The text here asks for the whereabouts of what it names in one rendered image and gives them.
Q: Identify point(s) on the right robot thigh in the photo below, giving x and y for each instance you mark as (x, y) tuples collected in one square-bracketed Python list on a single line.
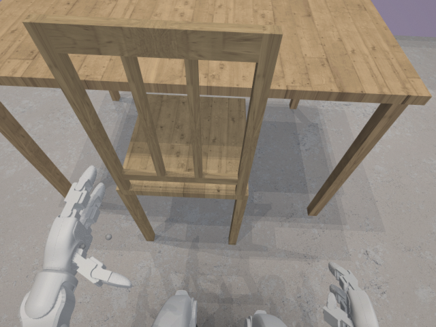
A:
[(263, 320)]

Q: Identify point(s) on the robot left hand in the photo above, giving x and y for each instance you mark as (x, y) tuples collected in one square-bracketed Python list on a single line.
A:
[(72, 228)]

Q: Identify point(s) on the robot right hand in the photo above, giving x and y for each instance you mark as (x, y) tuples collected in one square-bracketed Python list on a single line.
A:
[(356, 308)]

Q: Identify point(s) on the left robot forearm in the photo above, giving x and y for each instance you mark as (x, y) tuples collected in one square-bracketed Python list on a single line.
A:
[(50, 302)]

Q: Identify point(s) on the table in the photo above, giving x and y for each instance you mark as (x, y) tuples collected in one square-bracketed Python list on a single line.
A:
[(331, 50)]

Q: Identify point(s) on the left robot shin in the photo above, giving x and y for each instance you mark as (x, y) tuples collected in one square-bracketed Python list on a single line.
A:
[(182, 292)]

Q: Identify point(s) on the chair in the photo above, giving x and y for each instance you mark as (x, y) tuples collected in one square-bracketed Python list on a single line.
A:
[(181, 146)]

